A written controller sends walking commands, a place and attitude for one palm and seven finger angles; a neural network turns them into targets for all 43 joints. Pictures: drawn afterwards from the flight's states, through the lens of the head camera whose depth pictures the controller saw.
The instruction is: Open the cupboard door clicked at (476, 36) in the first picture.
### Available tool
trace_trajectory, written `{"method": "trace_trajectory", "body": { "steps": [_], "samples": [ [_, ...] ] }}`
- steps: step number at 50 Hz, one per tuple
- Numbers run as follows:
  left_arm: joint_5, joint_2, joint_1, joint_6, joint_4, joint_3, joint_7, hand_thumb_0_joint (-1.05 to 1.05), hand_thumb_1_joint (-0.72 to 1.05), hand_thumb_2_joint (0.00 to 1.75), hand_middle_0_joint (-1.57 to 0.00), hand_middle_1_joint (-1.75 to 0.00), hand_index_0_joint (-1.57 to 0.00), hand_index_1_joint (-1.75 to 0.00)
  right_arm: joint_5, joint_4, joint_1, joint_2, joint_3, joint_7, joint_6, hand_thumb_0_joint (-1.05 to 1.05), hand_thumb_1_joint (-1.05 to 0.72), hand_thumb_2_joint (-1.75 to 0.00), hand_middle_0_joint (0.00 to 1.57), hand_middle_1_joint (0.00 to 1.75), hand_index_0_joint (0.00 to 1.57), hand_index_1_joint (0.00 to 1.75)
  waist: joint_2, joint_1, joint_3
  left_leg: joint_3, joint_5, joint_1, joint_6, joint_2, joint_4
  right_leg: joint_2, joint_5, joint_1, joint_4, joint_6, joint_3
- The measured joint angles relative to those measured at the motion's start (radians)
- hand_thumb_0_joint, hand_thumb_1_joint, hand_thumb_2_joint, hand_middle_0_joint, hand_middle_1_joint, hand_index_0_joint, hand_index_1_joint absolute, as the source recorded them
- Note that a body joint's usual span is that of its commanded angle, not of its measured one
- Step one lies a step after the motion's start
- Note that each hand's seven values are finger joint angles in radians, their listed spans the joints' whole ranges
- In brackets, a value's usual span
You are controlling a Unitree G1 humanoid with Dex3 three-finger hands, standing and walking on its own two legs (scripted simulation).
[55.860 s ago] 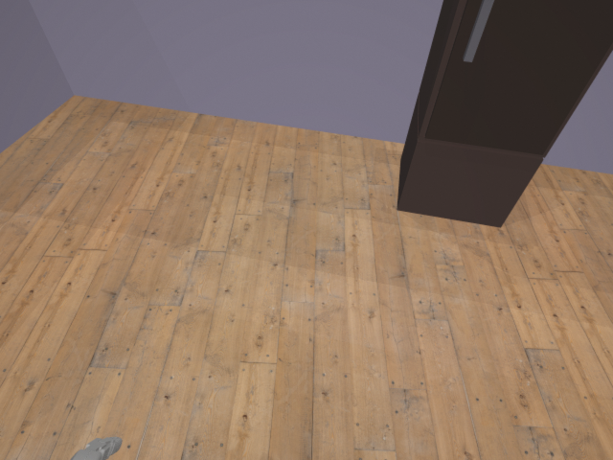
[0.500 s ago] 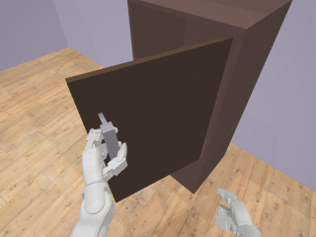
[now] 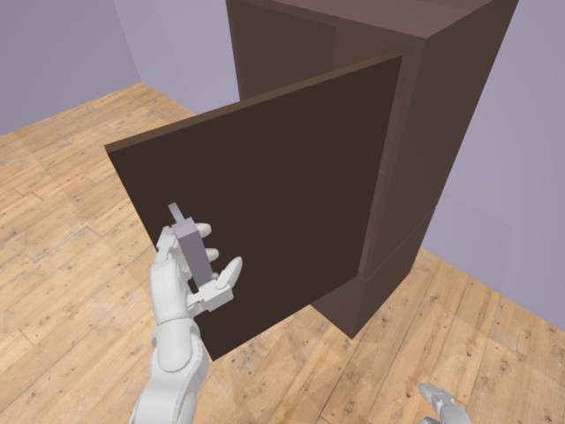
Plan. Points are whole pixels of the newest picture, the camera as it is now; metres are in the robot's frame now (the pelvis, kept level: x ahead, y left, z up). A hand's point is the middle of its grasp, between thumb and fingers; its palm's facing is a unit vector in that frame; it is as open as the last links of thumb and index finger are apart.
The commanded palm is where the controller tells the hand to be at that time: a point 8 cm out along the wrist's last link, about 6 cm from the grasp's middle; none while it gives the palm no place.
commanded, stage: open thumb and fingers to let go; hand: left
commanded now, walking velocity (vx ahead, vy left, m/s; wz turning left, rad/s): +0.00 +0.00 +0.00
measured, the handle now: (194, 256) +0.33 +0.14 +0.08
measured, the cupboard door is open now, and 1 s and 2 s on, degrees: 76 77 77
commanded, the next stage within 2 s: slide the hand sideways off the handle in 0.50 s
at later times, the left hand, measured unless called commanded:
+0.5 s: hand (213, 276) +0.29 +0.11 +0.09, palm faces +0.26 -0.96 +0.02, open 14.4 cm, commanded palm +0.26 +0.15 +0.09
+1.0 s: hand (202, 295) +0.26 +0.12 +0.09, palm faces -0.17 -0.99 +0.00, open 15.9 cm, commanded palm +0.24 +0.17 +0.09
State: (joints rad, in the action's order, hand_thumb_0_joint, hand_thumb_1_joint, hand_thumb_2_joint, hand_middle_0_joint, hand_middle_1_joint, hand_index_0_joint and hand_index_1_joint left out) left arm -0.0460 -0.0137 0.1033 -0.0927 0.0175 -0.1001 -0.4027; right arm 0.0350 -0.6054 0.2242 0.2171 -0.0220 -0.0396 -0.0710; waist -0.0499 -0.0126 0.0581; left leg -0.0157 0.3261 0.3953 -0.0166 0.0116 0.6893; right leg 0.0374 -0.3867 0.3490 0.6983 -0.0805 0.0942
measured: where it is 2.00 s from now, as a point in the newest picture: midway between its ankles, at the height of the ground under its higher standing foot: outside the picture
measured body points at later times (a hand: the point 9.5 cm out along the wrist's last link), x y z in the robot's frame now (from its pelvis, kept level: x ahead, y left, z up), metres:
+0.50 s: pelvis +0.00 +0.03 +0.00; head +0.00 +0.02 +0.45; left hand +0.27 +0.16 +0.09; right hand +0.19 -0.18 -0.09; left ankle +0.02 +0.14 -0.72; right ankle -0.01 -0.06 -0.72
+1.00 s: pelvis +0.00 +0.05 -0.01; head -0.01 +0.05 +0.44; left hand +0.27 +0.17 +0.09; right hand +0.16 -0.17 -0.09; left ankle +0.02 +0.14 -0.72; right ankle -0.01 -0.06 -0.72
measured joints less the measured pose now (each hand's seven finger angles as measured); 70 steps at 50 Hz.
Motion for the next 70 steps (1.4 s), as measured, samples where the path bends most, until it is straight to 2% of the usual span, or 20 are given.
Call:
{"method": "trace_trajectory", "body": {
  "steps": [8,13,18,31,32,33,35,38,39,41,44,50,55,63,70],
  "samples": [
    [0.001,-0.005,-0.009,-0.034,0.024,-0.004,0.004,0.01,-0.17,0.44,-0.33,-1.23,-0.33,-1.24,-0.001,0.005,-0.013,0.001,0.007,0.006,0.025,0.01,-0.90,-0.89,0.20,0.30,0.20,0.30,0.004,0.004,0.000,0.010,-0.004,0.000,0.002,-0.002,-0.009,-0.002,0.008,0.002,-0.010,0.007,-0.010],
    [0.016,-0.016,-0.007,-0.033,0.017,-0.029,-0.006,0.00,-0.37,0.35,-0.31,-1.15,-0.31,-1.15,0.001,0.020,-0.031,-0.006,0.003,0.010,0.025,0.01,-0.90,-0.89,0.20,0.30,0.20,0.30,0.009,0.009,0.000,0.014,0.001,0.001,0.010,-0.008,-0.004,-0.009,0.004,0.003,-0.006,0.016,-0.014],
    [0.040,-0.030,-0.009,-0.019,0.005,-0.063,-0.027,0.00,-0.45,0.32,-0.29,-0.99,-0.29,-0.99,0.002,0.038,-0.046,-0.019,-0.004,0.017,0.019,0.01,-0.90,-0.89,0.20,0.30,0.20,0.30,0.013,0.015,0.002,0.017,0.011,0.009,0.019,-0.014,0.012,-0.015,-0.002,0.008,0.004,0.025,-0.017],
    [0.069,-0.029,-0.015,0.024,-0.032,-0.128,-0.052,-0.01,-0.50,0.30,-0.44,-0.71,-0.45,-0.67,0.002,0.049,-0.063,-0.040,-0.022,0.031,-0.019,0.01,-0.90,-0.89,0.20,0.30,0.20,0.30,0.018,0.024,-0.003,0.017,0.030,0.035,0.039,-0.026,0.055,-0.028,-0.011,0.021,0.026,0.044,-0.016],
    [0.081,-0.025,-0.014,0.020,-0.032,-0.126,-0.036,-0.01,-0.50,0.30,-0.44,-0.69,-0.45,-0.66,0.002,0.047,-0.063,-0.039,-0.025,0.033,-0.020,0.01,-0.90,-0.89,0.20,0.30,0.20,0.30,0.020,0.022,-0.004,0.018,0.030,0.037,0.041,-0.029,0.056,-0.031,-0.011,0.023,0.029,0.046,-0.016],
    [0.086,-0.011,-0.011,0.009,-0.031,-0.118,0.010,-0.01,-0.50,0.30,-0.43,-0.67,-0.43,-0.64,-0.002,0.048,-0.059,-0.039,-0.026,0.034,-0.020,0.01,-0.90,-0.89,0.20,0.30,0.20,0.30,0.023,0.022,-0.004,0.018,0.029,0.040,0.043,-0.032,0.057,-0.034,-0.012,0.028,0.033,0.048,-0.016],
    [0.073,0.043,-0.013,-0.023,-0.022,-0.100,0.143,-0.01,-0.50,0.30,-0.40,-0.61,-0.36,-0.58,-0.012,0.055,-0.044,-0.034,-0.028,0.027,-0.015,0.01,-0.90,-0.89,0.20,0.30,0.20,0.30,0.026,0.026,-0.005,0.020,0.027,0.045,0.046,-0.035,0.060,-0.037,-0.013,0.034,0.040,0.050,-0.017],
    [0.001,0.128,-0.025,-0.054,-0.007,-0.079,0.342,-0.01,-0.50,0.30,-0.32,-0.51,-0.27,-0.49,-0.034,0.066,-0.020,-0.019,-0.032,0.014,0.006,0.01,-0.90,-0.89,0.20,0.30,0.20,0.30,0.016,0.024,-0.009,0.019,0.027,0.047,0.051,-0.037,0.067,-0.039,-0.010,0.033,0.041,0.054,-0.017],
    [-0.031,0.143,-0.030,-0.054,-0.003,-0.075,0.388,-0.01,-0.50,0.30,-0.30,-0.48,-0.24,-0.46,-0.042,0.070,-0.013,-0.012,-0.033,0.011,0.015,0.01,-0.90,-0.89,0.20,0.30,0.20,0.30,0.010,0.022,-0.011,0.019,0.027,0.047,0.053,-0.037,0.068,-0.040,-0.009,0.031,0.039,0.056,-0.016],
    [-0.079,0.148,-0.033,-0.046,0.000,-0.067,0.440,-0.01,-0.50,0.30,-0.26,-0.43,-0.20,-0.42,-0.053,0.076,0.001,-0.002,-0.033,0.006,0.036,0.01,-0.90,-0.89,0.20,0.30,0.20,0.30,0.003,0.017,-0.011,0.021,0.026,0.049,0.056,-0.039,0.069,-0.041,-0.006,0.032,0.038,0.060,-0.018],
    [-0.091,0.133,-0.026,-0.034,-0.009,-0.059,0.449,-0.01,-0.50,0.30,-0.23,-0.39,-0.21,-0.41,-0.058,0.082,0.014,0.005,-0.033,0.008,0.061,0.01,-0.90,-0.89,0.20,0.30,0.20,0.30,0.005,0.012,-0.007,0.030,0.025,0.050,0.061,-0.041,0.067,-0.044,-0.003,0.038,0.039,0.065,-0.027],
    [-0.059,0.113,0.022,-0.015,-0.063,-0.059,0.413,-0.01,-0.50,0.30,-0.24,-0.39,-0.22,-0.40,-0.055,0.101,0.027,0.000,-0.033,0.028,0.083,0.01,-0.90,-0.89,0.20,0.30,0.20,0.30,0.018,0.003,0.001,0.049,0.028,0.049,0.065,-0.038,0.065,-0.042,-0.004,0.047,0.045,0.068,-0.046],
    [-0.052,0.119,0.075,-0.010,-0.118,-0.059,0.415,-0.01,-0.50,0.30,-0.23,-0.38,-0.22,-0.38,-0.051,0.118,0.026,-0.007,-0.037,0.036,0.086,0.01,-0.90,-0.89,0.20,0.30,0.20,0.30,0.023,-0.003,0.004,0.059,0.038,0.045,0.063,-0.030,0.068,-0.035,-0.008,0.048,0.048,0.067,-0.057],
    [-0.076,0.162,0.209,-0.011,-0.209,-0.012,0.443,-0.01,-0.50,0.30,-0.22,-0.35,-0.22,-0.35,-0.050,0.139,0.021,-0.011,-0.037,0.032,0.083,0.01,-0.90,-0.89,0.20,0.30,0.20,0.30,0.022,-0.002,0.005,0.057,0.053,0.043,0.052,-0.017,0.073,-0.021,-0.018,0.045,0.047,0.057,-0.056],
    [-0.116,0.194,0.314,-0.056,-0.270,0.049,0.488,-0.01,-0.50,0.30,-0.21,-0.33,-0.20,-0.33,-0.052,0.140,0.024,0.003,-0.025,0.024,0.118,0.01,-0.90,-0.89,0.20,0.30,0.20,0.30,0.011,0.007,0.013,0.038,0.069,0.071,0.041,-0.012,0.101,-0.016,-0.038,0.064,0.069,0.046,-0.037]
  ]
}}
